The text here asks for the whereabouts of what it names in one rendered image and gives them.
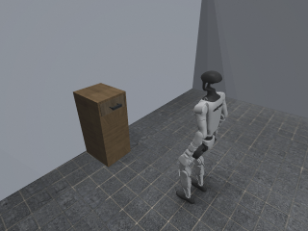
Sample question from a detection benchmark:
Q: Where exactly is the drawer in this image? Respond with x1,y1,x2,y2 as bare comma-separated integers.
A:
99,94,125,116

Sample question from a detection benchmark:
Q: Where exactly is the robot left hand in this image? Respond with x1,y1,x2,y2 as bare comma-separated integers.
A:
178,154,191,167

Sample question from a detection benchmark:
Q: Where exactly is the robot left forearm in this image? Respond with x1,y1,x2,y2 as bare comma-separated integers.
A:
184,132,203,159

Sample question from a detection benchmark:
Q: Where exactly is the cabinet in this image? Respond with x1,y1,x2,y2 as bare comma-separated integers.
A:
73,83,131,167

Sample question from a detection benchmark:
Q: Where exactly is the robot left upper arm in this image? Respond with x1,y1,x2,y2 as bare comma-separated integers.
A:
193,101,208,140

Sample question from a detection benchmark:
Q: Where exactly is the robot right upper arm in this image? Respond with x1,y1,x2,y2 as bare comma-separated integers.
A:
217,91,228,119

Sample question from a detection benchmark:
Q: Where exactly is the robot left foot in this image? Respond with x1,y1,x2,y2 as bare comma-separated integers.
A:
176,190,195,204

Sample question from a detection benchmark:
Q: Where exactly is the right robot thigh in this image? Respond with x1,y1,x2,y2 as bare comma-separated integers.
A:
193,138,217,166

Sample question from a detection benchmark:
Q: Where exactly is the handle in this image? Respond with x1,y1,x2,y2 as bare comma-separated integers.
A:
109,103,122,111

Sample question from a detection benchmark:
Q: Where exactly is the robot right forearm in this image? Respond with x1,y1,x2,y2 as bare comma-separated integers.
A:
216,118,226,131

